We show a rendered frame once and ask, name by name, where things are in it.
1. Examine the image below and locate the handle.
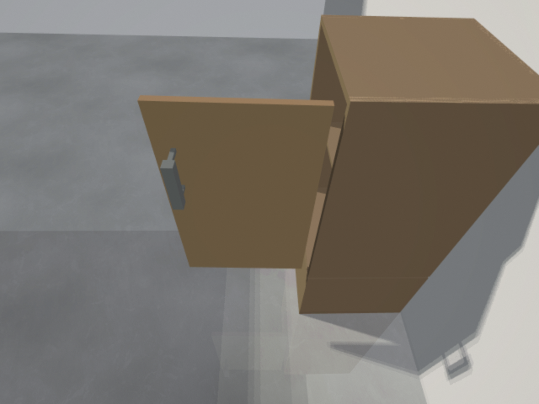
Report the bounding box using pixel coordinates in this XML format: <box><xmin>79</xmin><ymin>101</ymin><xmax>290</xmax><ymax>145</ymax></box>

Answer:
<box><xmin>160</xmin><ymin>148</ymin><xmax>185</xmax><ymax>210</ymax></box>

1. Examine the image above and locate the cupboard door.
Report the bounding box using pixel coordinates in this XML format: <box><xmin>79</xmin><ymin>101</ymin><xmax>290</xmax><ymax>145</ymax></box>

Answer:
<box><xmin>137</xmin><ymin>95</ymin><xmax>334</xmax><ymax>268</ymax></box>

